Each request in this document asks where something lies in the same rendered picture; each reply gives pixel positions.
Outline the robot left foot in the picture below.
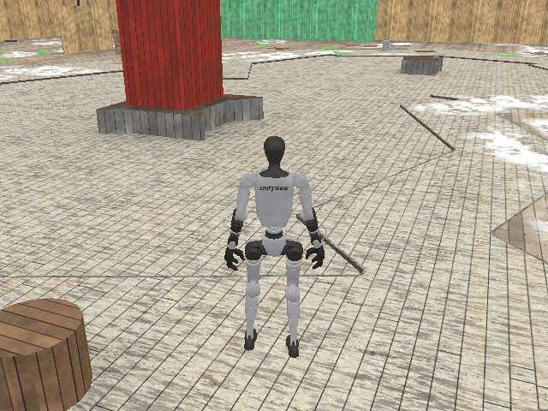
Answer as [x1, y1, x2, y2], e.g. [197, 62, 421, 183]
[244, 329, 257, 351]

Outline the robot left upper arm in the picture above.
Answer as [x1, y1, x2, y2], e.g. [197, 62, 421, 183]
[235, 173, 257, 221]

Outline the robot right upper arm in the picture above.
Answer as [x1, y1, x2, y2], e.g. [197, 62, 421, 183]
[292, 173, 314, 221]

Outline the left robot hand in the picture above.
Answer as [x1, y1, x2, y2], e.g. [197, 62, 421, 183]
[224, 247, 245, 271]

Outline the right robot forearm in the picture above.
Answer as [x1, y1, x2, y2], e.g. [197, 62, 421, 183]
[306, 208, 323, 248]

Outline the left robot shin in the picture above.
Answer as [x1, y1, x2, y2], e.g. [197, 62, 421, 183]
[245, 283, 258, 339]

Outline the left robot forearm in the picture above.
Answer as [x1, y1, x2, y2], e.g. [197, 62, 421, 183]
[227, 208, 243, 249]

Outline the right robot hand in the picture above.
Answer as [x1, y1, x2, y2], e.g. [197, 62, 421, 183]
[306, 245, 325, 269]

